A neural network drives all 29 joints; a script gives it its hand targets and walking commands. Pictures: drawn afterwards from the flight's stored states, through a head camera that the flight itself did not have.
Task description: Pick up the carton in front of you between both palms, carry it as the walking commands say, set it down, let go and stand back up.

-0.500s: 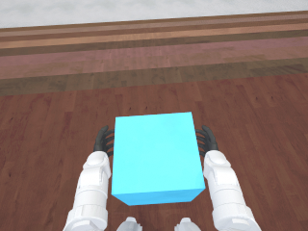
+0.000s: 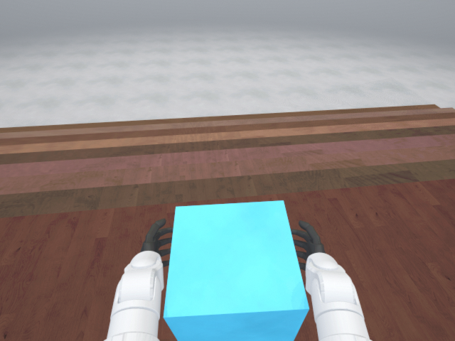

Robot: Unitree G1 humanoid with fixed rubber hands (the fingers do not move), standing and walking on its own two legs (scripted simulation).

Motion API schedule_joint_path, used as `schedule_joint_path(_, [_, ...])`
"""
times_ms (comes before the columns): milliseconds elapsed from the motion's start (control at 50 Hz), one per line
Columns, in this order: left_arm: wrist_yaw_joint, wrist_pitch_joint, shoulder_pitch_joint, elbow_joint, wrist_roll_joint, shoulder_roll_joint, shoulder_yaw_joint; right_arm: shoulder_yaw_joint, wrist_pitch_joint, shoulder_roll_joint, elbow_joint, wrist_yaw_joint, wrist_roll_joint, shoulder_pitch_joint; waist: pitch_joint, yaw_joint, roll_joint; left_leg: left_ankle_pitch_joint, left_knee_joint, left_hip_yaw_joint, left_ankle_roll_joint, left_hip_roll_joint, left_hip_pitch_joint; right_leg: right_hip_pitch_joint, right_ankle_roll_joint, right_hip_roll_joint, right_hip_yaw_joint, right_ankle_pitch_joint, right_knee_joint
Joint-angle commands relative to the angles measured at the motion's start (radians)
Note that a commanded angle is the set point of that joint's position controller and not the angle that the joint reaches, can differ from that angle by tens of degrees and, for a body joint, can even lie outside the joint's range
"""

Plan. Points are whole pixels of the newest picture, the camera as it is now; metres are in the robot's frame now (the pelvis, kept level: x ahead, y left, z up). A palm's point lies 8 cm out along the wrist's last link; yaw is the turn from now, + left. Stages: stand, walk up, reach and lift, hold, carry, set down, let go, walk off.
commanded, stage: reach and lift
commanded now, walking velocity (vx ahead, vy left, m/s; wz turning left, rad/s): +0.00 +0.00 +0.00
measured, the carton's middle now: (234, 281) +0.29 +0.00 -0.05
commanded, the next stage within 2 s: hold in 0.96 s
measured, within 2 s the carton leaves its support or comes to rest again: neither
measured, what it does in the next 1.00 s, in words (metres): stands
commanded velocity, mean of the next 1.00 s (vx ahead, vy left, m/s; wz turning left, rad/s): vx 0.00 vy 0.00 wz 0.00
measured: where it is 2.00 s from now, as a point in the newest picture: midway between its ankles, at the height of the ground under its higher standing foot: outside the picture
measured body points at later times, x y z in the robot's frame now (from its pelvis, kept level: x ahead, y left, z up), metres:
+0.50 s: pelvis -0.01 +0.00 +0.00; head -0.03 +0.00 +0.45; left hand +0.31 +0.15 +0.03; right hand +0.31 -0.15 +0.03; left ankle +0.02 +0.12 -0.74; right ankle +0.02 -0.12 -0.74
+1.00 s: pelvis +0.01 +0.00 +0.01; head -0.03 +0.00 +0.46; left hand +0.31 +0.15 +0.04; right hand +0.31 -0.15 +0.04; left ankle +0.02 +0.12 -0.74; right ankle +0.02 -0.12 -0.74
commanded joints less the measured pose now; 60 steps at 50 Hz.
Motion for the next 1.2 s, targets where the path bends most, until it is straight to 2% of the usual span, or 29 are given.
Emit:
schedule_joint_path(0, [-0.259,0.012,-0.456,0.065,-0.169,-0.941,-0.483,0.485,0.011,0.947,0.038,0.258,0.177,-0.509,-0.090,0.008,0.007,0.061,-0.111,-0.016,0.011,-0.058,0.039,0.068,-0.013,0.054,0.020,0.065,-0.103])
schedule_joint_path(40, [-0.264,0.008,-0.499,0.077,-0.157,-0.949,-0.459,0.462,0.007,0.945,0.047,0.266,0.165,-0.557,-0.085,0.009,0.008,0.024,-0.111,-0.014,0.013,-0.056,0.039,0.063,-0.016,0.053,0.016,0.023,-0.101])
schedule_joint_path(200, [-0.273,-0.004,-0.606,0.047,-0.181,-0.981,-0.498,0.483,-0.007,0.963,0.020,0.275,0.169,-0.645,-0.178,-0.005,0.006,0.035,-0.107,-0.010,0.011,-0.055,0.076,0.102,-0.017,0.056,0.009,0.030,-0.092])
schedule_joint_path(340, [-0.266,0.007,-0.570,0.035,-0.175,-0.963,-0.498,0.489,0.005,0.946,0.000,0.272,0.166,-0.612,-0.181,0.000,0.004,0.082,-0.124,-0.011,0.007,-0.059,0.105,0.131,-0.013,0.059,0.008,0.079,-0.109])
schedule_joint_path(640, [-0.257,0.043,-0.439,-0.074,-0.205,-0.931,-0.541,0.536,0.043,0.939,-0.108,0.254,0.203,-0.480,-0.186,0.003,-0.002,0.255,-0.147,-0.015,0.002,-0.072,0.179,0.207,0.003,0.063,0.019,0.258,-0.141])
schedule_joint_path(780, [-0.255,0.059,-0.418,-0.114,-0.218,-0.924,-0.558,0.551,0.062,0.934,-0.146,0.248,0.215,-0.454,-0.174,0.001,-0.002,0.273,-0.155,-0.018,0.001,-0.075,0.189,0.222,0.005,0.063,0.021,0.279,-0.151])
schedule_joint_path(940, [-0.253,0.078,-0.427,-0.135,-0.226,-0.923,-0.567,0.559,0.080,0.926,-0.168,0.248,0.221,-0.465,-0.160,0.001,-0.001,0.249,-0.163,-0.020,0.001,-0.072,0.193,0.221,0.004,0.063,0.018,0.247,-0.157])
schedule_joint_path(1040, [-0.241,0.116,-0.390,-0.230,-0.268,-0.928,-0.634,0.629,0.116,0.919,-0.265,0.245,0.262,-0.435,-0.203,0.003,0.006,0.333,-0.176,-0.027,-0.005,-0.070,0.245,0.260,0.007,0.065,0.021,0.316,-0.169])
schedule_joint_path(1100, [-0.233,0.148,-0.364,-0.221,-0.250,-0.894,-0.601,0.594,0.147,0.875,-0.255,0.239,0.243,-0.407,-0.117,0.001,0.005,0.254,-0.195,-0.022,-0.004,-0.067,0.222,0.238,0.002,0.063,0.019,0.235,-0.188])
schedule_joint_path(1180, [-0.240,0.158,-0.403,-0.189,-0.235,-0.883,-0.569,0.560,0.155,0.865,-0.222,0.245,0.226,-0.451,-0.054,0.002,0.004,0.126,-0.204,-0.016,0.002,-0.060,0.184,0.200,-0.006,0.059,0.012,0.113,-0.194])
